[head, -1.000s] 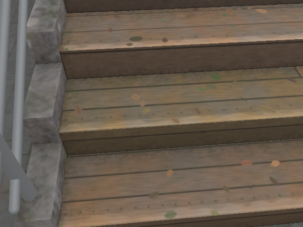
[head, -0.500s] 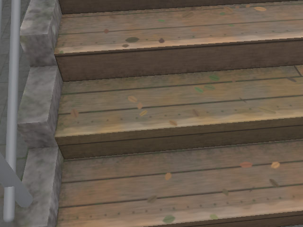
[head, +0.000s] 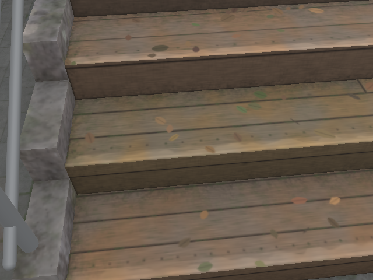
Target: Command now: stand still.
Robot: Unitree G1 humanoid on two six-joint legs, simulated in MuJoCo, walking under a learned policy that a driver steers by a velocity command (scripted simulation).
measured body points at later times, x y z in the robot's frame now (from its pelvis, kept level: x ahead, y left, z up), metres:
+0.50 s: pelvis +0.05 +0.03 +0.00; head +0.05 +0.05 +0.45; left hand +0.10 +0.27 -0.16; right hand -0.04 -0.19 -0.14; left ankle -0.01 +0.12 -0.74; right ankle +0.03 -0.09 -0.69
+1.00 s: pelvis +0.27 -0.02 -0.01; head +0.27 -0.02 +0.44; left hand +0.22 +0.22 -0.15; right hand +0.34 -0.24 -0.15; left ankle +0.26 +0.10 -0.58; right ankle +0.27 -0.07 -0.74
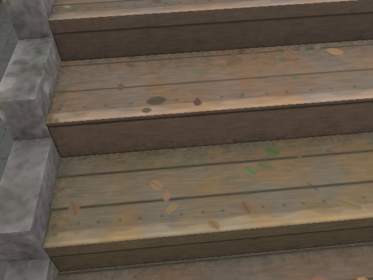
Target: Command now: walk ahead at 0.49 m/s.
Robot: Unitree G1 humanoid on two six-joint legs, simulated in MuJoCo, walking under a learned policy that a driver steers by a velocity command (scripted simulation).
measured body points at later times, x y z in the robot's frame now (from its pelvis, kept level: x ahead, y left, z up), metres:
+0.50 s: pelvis +0.27 +0.05 +0.12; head +0.27 +0.05 +0.57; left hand +0.38 +0.28 +0.00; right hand +0.27 -0.19 -0.03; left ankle +0.29 +0.10 -0.57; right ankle +0.23 -0.10 -0.35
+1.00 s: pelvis +0.58 -0.01 +0.25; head +0.60 +0.01 +0.70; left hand +0.71 +0.21 +0.11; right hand +0.62 -0.26 +0.13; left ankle +0.45 +0.12 -0.27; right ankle +0.65 -0.05 -0.41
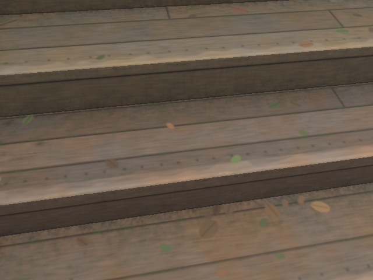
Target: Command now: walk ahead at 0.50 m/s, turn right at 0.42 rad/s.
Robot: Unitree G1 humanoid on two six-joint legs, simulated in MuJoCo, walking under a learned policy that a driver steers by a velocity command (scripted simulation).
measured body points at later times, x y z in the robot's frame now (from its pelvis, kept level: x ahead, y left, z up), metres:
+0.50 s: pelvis +0.28 +0.02 +0.15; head +0.33 +0.00 +0.59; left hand +0.37 +0.27 +0.02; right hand +0.48 -0.21 +0.07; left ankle +0.42 +0.07 -0.49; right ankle +0.13 -0.05 -0.45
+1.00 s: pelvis +0.43 -0.07 +0.24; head +0.43 -0.08 +0.69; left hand +0.64 +0.09 +0.14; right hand +0.36 -0.31 +0.10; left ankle +0.42 +0.07 -0.46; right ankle +0.41 -0.15 -0.49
